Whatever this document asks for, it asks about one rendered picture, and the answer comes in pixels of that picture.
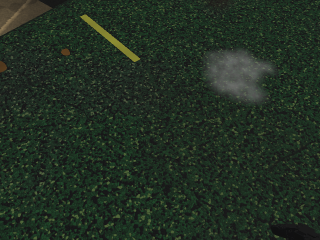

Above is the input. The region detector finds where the robot right hand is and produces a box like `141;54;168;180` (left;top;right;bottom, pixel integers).
271;223;320;240

